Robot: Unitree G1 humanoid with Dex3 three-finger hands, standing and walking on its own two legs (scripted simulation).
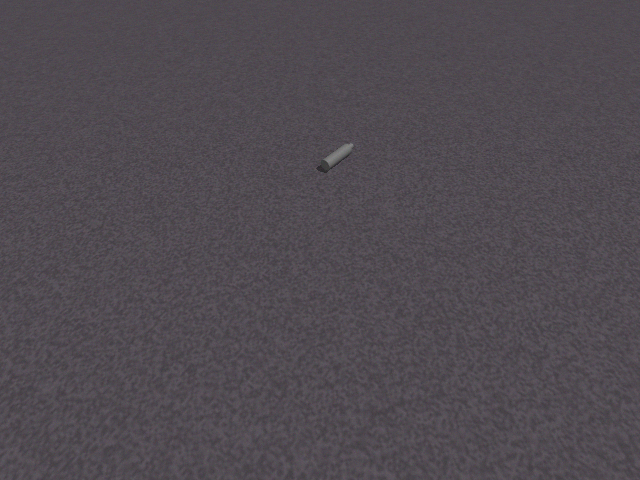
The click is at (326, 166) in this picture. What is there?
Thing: lying bottle
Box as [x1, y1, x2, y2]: [321, 143, 353, 169]
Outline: 353,145 351,143 343,144 321,160 322,167 324,169 330,168 350,153
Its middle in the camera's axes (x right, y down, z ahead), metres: +0.09 -0.41 +1.99
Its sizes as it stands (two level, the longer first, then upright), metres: 0.212 0.059 0.059
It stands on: the floor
